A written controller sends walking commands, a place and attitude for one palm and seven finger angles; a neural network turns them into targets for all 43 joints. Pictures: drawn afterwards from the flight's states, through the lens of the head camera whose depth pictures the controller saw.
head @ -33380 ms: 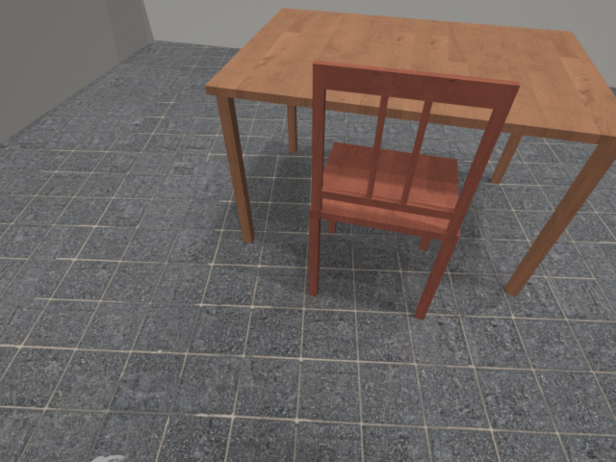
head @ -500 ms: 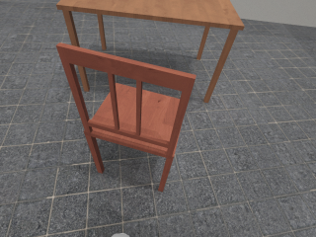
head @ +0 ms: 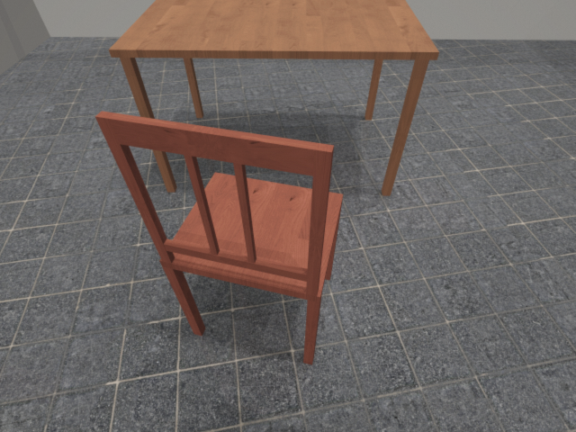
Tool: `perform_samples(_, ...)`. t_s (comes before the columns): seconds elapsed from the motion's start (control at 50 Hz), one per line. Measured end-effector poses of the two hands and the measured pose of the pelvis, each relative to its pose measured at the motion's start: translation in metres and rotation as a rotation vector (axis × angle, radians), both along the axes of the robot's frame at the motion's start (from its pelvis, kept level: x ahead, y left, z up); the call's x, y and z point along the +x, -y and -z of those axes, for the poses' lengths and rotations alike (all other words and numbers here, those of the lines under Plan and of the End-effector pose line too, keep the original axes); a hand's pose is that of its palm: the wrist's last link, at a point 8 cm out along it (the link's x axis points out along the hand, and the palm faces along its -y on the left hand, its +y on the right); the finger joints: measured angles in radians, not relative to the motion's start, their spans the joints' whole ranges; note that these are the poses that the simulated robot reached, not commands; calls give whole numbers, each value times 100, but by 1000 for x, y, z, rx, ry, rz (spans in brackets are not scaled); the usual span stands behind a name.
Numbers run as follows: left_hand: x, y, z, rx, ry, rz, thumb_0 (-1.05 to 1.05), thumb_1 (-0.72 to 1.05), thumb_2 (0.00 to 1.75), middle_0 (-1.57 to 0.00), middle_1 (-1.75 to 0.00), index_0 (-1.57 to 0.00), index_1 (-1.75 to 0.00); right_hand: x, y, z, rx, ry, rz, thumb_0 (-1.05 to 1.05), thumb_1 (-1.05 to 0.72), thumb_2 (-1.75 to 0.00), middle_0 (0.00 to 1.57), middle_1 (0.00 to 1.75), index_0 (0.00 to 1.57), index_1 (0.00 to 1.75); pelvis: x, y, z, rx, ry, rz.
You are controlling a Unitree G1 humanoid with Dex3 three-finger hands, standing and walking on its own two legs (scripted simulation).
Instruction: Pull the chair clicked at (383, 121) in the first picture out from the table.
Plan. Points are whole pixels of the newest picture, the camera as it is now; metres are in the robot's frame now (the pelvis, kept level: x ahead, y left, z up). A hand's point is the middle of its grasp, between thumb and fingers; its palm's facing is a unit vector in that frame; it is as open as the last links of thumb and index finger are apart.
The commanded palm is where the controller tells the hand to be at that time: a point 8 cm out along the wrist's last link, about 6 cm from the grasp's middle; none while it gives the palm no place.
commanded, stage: let the arm hang, fingers relaxed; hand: left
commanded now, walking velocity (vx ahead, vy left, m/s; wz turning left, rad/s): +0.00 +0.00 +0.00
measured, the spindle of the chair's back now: (204, 209) +0.56 +0.22 -0.06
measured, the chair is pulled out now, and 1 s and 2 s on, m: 0.61 0.61 0.61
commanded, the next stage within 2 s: look to check the result in 0.24 s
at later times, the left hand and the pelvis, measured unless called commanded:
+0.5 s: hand out of the picture -0.02 +0.16 -0.17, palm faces +0.05 -0.98 -0.19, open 7.4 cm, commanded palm none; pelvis +0.01 +0.00 +0.00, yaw +0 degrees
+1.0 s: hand out of the picture +0.00 +0.16 -0.17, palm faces +0.05 -0.98 -0.17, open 7.4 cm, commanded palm none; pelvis +0.01 +0.00 +0.00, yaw +0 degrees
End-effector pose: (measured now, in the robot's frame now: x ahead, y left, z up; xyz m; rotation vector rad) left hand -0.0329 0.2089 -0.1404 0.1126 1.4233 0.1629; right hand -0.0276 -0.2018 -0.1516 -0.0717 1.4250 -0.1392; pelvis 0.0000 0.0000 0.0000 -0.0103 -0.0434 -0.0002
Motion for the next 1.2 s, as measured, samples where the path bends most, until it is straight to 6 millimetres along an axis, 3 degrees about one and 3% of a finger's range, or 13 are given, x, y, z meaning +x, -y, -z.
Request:
perform_samples(0.08,22,11,3,-25,48,17,0,91,90,-20,-30,-20,-30,1,1,-2,-6,1,9,0,-91,-90,20,30,20,30,1,3,0,-2,1,1)
perform_samples(0.18,28,9,4,-17,46,16,2,93,90,-20,-30,-20,-30,3,3,-4,-16,1,16,0,-91,-90,20,30,20,30,3,5,-1,-4,2,0)
perform_samples(0.48,12,-3,-1,12,-13,-12,0,91,90,-20,-30,-20,-30,15,10,-5,-31,-5,-2,0,-91,-90,20,30,20,30,7,4,-2,-6,-1,-4)
perform_samples(0.66,14,0,1,-6,-6,-11,0,91,90,-20,-30,-20,-30,23,11,-7,-45,12,-10,1,-91,-90,20,30,20,30,7,2,-2,-7,3,-4)
perform_samples(0.98,23,-4,2,-6,15,-6,0,91,90,-20,-30,-20,-30,19,5,-8,-37,1,-5,0,-91,-90,20,30,20,30,7,-1,-3,-8,3,-8)
perform_samples(1.2,18,-7,1,-2,1,-8,0,91,90,-20,-30,-20,-30,16,2,-7,-32,-10,-5,0,-91,-90,20,30,20,30,6,-2,-3,-9,-1,-9)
